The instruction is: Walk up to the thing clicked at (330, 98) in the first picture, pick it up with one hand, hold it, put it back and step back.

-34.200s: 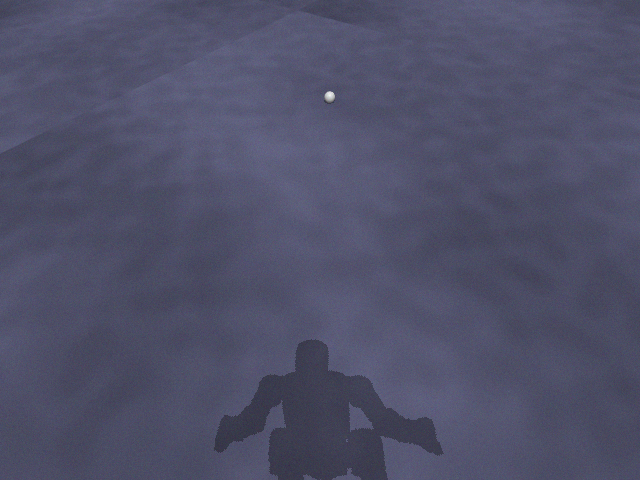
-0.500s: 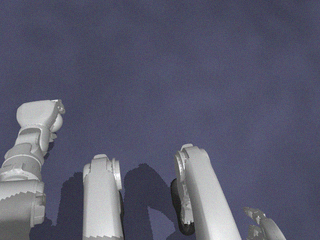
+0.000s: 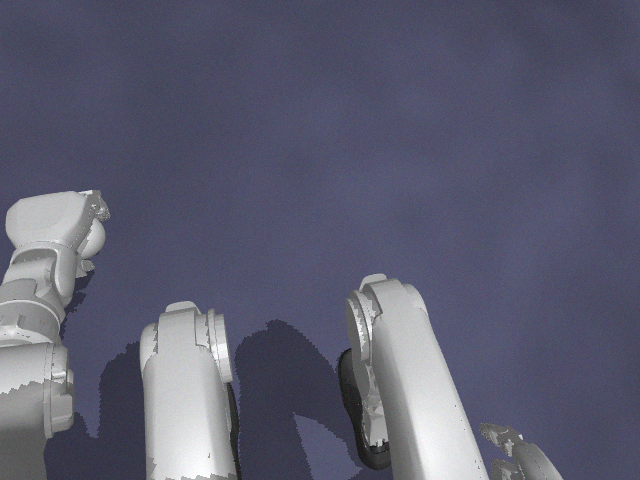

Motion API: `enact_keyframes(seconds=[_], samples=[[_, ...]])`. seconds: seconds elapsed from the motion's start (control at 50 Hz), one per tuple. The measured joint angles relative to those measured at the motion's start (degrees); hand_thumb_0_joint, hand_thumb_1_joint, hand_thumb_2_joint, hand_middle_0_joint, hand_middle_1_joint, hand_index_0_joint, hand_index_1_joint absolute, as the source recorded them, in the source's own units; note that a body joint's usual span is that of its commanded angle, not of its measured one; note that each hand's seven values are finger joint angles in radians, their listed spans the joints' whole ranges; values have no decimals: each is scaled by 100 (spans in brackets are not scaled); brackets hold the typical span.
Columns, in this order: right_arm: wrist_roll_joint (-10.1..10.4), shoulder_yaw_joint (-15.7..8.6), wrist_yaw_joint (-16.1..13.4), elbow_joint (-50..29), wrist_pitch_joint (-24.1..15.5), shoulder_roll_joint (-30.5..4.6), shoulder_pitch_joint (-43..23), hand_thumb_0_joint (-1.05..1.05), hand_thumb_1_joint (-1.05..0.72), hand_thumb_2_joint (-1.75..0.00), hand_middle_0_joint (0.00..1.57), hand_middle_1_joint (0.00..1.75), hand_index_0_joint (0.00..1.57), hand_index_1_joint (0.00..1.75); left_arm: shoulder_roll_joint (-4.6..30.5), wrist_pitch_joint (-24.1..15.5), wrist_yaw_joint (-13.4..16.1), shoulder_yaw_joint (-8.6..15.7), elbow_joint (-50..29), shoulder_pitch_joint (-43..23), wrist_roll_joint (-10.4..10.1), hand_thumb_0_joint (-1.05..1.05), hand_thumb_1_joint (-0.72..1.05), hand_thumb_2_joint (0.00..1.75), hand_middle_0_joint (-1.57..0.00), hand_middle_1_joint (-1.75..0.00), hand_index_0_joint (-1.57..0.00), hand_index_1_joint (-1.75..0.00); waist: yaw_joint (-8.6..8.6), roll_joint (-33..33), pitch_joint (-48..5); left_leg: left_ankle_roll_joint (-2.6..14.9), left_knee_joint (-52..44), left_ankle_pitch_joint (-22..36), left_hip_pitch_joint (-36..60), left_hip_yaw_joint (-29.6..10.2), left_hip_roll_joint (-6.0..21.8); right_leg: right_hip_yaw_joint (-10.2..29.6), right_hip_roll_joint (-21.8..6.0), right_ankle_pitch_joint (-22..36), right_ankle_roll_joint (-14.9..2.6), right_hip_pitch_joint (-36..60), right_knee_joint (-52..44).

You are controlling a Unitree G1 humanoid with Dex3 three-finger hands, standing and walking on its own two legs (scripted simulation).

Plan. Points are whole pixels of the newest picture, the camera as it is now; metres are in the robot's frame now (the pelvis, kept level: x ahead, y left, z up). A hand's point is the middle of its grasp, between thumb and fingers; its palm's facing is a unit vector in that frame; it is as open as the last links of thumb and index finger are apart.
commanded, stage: lower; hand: left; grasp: from above
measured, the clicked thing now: (78, 235) +0.44 +0.30 -0.20
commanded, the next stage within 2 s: rest in 0.28 s
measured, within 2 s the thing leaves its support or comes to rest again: rests again in 1.62 s
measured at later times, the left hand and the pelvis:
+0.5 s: hand (93, 253) +0.42 +0.29 -0.24, palm faces -0.46 -0.09 -0.88, open 8.6 cm; pelvis +0.00 +0.00 -0.04, yaw -2 degrees
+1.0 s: hand (107, 253) +0.43 +0.29 -0.28, palm faces -0.46 -0.12 -0.88, open 8.6 cm; pelvis +0.01 +0.00 -0.06, yaw -4 degrees
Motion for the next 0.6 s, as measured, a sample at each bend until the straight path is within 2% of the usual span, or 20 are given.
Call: enact_keyframes(seconds=[0.18, 0.4, 0.6], samples=[[-46, 121, 41, -1, -22, -66, -78, 0, -91, -90, 20, 30, 20, 30, 169, -99, 51, -34, 350, -175, 46, 0, 14, 53, -75, -66, -75, -61, -60, -66, 115, -18, 246, -23, -172, -68, -19, -48, 11, -18, -5, -149, 213], [-186, 175, 102, 56, -17, -80, -175, 0, -91, -89, 20, 30, 20, 30, 347, -247, 385, 230, 447, -65, 219, 0, 15, 51, -76, -65, -76, -61, -173, -205, 316, -61, 645, -87, -397, -181, -35, -119, 49, -46, 9, -364, 560], [-316, 324, 200, 99, -107, -75, -307, 0, -90, -89, 20, 30, 20, 30, 504, -178, 609, 308, 816, -173, 229, -1, 14, 50, -77, -63, -77, -60, -276, -257, 455, -88, 919, -159, -518, -281, -24, -185, 99, -60, 28, -497, 779]])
